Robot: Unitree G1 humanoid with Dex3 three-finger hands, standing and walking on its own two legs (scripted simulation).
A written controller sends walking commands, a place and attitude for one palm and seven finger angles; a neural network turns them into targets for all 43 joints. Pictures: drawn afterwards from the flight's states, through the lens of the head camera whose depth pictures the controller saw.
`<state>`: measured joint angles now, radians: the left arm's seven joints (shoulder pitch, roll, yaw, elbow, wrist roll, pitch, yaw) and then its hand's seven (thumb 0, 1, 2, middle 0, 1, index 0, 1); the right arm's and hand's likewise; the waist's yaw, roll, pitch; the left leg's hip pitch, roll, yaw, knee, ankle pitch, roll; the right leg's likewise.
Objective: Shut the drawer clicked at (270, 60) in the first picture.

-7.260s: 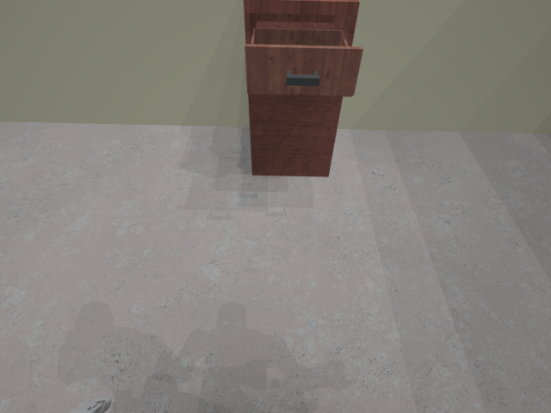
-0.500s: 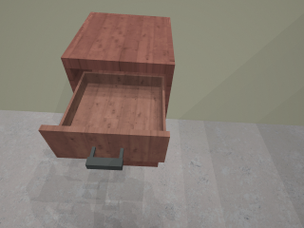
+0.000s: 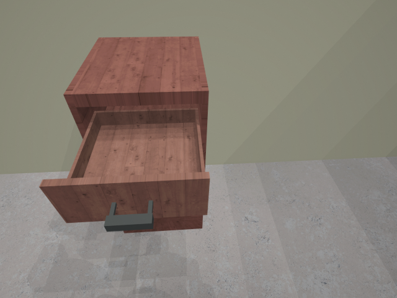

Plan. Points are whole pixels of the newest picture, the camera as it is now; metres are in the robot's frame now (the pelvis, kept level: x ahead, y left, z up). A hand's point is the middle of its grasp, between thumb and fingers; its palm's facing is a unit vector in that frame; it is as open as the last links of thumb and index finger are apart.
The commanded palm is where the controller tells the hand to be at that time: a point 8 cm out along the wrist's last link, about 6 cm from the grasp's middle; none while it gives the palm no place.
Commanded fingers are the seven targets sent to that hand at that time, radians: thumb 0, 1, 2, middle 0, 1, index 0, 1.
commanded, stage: come to a stop and stand still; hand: left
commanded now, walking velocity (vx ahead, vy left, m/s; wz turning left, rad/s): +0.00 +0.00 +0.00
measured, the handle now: (131, 213) +0.32 +0.17 -0.03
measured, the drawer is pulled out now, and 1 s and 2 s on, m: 0.29 0.29 0.29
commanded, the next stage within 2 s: look again from close up in 0.84 s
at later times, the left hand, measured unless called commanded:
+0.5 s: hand out of the picture +0.02 +0.18 -0.17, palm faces +0.03 -0.99 -0.16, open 7.4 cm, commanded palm none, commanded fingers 0.00 0.90 0.90 -0.20 -0.30 -0.20 -0.30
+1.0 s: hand out of the picture +0.05 +0.20 -0.17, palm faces +0.02 -0.98 -0.19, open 7.4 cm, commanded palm none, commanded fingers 0.00 0.90 0.90 -0.20 -0.30 -0.20 -0.30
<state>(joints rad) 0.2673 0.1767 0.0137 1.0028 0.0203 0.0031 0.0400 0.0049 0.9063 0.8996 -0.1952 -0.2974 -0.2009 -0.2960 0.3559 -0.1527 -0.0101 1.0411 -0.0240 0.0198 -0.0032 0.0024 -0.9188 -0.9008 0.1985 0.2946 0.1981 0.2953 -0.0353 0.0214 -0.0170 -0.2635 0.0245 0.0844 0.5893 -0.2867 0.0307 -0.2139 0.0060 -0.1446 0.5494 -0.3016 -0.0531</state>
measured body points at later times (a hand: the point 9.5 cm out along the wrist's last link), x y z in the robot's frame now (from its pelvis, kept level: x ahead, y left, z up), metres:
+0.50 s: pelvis +0.04 +0.02 +0.01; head +0.05 +0.03 +0.46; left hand +0.02 +0.23 -0.15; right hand +0.04 -0.20 -0.15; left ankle +0.02 +0.10 -0.73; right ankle +0.00 -0.08 -0.73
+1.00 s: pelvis +0.05 +0.03 +0.01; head +0.06 +0.03 +0.46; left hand +0.05 +0.25 -0.15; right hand +0.05 -0.20 -0.15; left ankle +0.02 +0.10 -0.73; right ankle +0.00 -0.08 -0.73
